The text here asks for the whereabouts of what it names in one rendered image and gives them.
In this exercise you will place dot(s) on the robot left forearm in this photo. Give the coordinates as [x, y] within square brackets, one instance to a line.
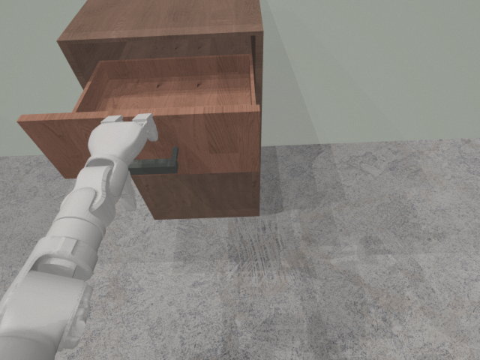
[70, 247]

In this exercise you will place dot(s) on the cabinet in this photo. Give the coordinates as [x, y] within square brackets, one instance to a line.
[106, 30]

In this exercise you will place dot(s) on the handle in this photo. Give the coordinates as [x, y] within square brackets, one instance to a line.
[156, 166]

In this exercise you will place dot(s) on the left robot hand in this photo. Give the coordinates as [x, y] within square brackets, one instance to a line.
[124, 140]

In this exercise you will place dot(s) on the robot left upper arm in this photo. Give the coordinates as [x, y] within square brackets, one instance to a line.
[48, 312]

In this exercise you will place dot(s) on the drawer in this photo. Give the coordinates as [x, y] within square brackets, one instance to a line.
[205, 105]

